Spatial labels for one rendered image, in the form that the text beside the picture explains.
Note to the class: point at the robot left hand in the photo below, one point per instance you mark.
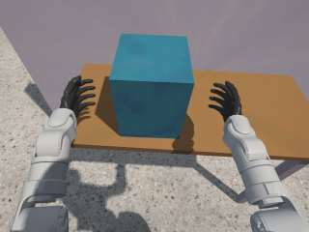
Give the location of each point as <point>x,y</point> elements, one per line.
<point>72,99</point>

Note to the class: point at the left robot forearm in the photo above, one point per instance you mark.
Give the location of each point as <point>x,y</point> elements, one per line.
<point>49,164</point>

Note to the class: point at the right robot forearm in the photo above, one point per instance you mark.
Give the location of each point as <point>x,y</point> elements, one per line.
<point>263,187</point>

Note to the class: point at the robot right hand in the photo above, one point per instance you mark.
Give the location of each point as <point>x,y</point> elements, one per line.
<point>231,103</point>

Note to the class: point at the table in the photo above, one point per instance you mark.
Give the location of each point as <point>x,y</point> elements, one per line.
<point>274,105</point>

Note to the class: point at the left robot upper arm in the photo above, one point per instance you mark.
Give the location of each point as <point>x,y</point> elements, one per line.
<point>43,219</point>

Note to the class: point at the carton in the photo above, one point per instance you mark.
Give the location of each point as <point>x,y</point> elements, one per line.
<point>151,83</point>

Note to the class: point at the right robot upper arm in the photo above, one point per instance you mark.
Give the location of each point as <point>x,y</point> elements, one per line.
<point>277,220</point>

